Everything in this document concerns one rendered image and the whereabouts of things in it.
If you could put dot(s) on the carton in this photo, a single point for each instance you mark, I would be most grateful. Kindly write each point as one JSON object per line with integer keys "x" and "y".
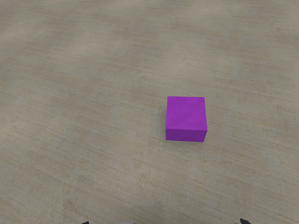
{"x": 185, "y": 119}

